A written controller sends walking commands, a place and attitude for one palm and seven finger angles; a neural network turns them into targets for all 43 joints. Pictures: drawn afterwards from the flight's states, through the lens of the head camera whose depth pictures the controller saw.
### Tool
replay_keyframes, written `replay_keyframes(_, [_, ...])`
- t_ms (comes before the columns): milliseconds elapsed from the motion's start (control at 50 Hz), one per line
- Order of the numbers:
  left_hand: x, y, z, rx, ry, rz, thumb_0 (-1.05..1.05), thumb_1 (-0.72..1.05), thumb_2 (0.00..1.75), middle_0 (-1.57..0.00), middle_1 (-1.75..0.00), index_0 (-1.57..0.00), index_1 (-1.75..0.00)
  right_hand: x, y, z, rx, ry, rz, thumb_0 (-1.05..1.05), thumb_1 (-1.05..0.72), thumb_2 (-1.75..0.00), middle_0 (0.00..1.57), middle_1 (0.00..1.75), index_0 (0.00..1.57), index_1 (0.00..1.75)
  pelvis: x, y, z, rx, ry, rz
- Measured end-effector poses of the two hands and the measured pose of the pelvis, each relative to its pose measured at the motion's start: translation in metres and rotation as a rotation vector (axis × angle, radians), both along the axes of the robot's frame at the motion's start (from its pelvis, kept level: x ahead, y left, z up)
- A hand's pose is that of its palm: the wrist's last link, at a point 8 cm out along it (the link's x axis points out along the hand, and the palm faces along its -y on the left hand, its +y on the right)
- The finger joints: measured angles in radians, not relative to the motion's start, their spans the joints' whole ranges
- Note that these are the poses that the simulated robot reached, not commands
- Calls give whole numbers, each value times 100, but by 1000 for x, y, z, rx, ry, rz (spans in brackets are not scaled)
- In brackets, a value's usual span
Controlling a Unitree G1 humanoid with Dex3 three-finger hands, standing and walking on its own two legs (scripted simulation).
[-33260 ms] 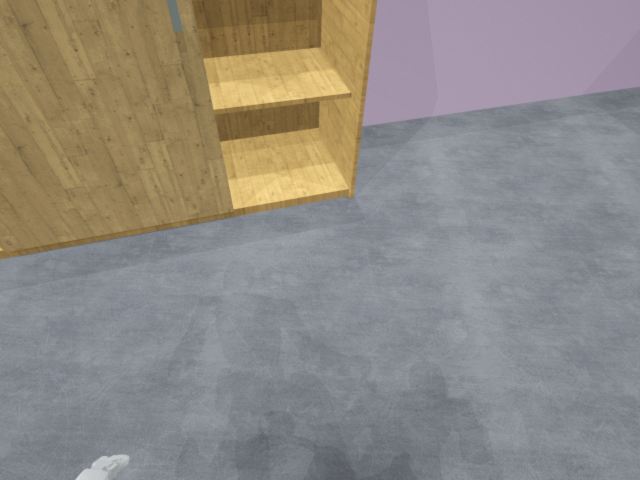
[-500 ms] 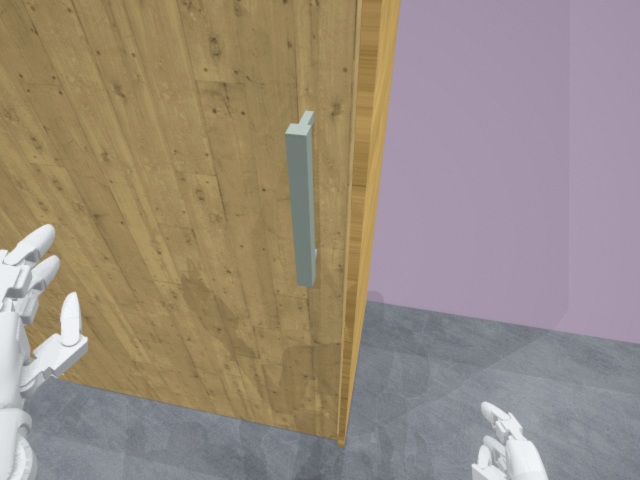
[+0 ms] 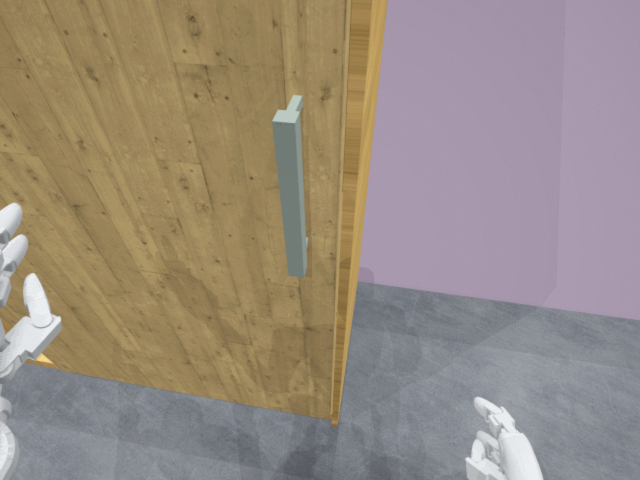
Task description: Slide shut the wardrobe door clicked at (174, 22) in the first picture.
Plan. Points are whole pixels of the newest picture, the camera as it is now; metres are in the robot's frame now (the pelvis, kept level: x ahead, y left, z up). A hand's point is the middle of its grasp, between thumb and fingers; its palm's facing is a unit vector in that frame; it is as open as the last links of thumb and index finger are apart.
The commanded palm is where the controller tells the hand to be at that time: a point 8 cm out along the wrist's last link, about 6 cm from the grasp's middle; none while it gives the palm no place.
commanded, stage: step back with the hand held close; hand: left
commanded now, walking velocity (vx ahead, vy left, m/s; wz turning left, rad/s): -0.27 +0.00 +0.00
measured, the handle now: (296, 196) +0.41 +0.09 +0.16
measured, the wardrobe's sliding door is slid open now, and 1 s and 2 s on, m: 0.00 0.00 0.00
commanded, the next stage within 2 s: stop stepping back and stand still in 1.20 s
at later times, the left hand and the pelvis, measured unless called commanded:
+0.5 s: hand (15, 390) +0.14 +0.28 +0.15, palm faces +0.47 -0.78 -0.42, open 7.4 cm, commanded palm +0.08 +0.31 +0.17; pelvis -0.06 +0.02 -0.01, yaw -1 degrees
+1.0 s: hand out of the picture +0.07 +0.29 +0.16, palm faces +0.44 -0.78 -0.44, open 7.4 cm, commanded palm +0.00 +0.33 +0.17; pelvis -0.13 +0.03 -0.02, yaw +2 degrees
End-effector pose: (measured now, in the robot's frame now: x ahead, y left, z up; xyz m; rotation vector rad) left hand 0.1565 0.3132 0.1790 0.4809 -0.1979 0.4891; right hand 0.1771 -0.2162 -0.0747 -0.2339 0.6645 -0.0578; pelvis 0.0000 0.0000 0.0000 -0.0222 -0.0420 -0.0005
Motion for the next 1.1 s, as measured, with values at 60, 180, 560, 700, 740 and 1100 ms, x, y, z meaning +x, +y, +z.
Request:
replay_keyframes(60, [7,-1,-5,13,23,-31,1,89,90,-21,-31,-20,-30,-7,-4,0,-22,27,-22,2,-90,-89,21,30,21,30,-6,5,0,3,25,-13])
replay_keyframes(180, [8,-12,-14,40,93,-147,1,89,90,-21,-31,-20,-30,-27,-8,1,-40,55,-100,2,-90,-89,21,30,21,30,-16,16,-2,16,49,-30])
replay_keyframes(560, [-68,2,-14,44,-65,-73,1,89,90,-21,-31,-21,-30,-84,5,-6,-52,38,-53,2,-90,-89,21,30,21,30,-71,17,-16,8,41,-6])
replay_keyframes(700, [-84,4,-2,128,-108,-107,1,89,90,-22,-31,-21,-30,-113,4,-8,-70,51,-67,2,-90,-89,21,30,21,30,-89,17,-18,0,37,30])
replay_keyframes(740, [-92,6,2,165,-123,-99,1,89,90,-22,-31,-21,-30,-117,3,-10,-65,46,-67,2,-90,-89,21,30,21,30,-91,14,-21,5,36,32])
replay_keyframes(1100, [-145,13,11,163,-161,-118,1,88,89,-22,-31,-21,-30,-168,15,-4,-66,56,-54,2,-90,-89,21,30,21,30,-145,17,-13,-61,71,30])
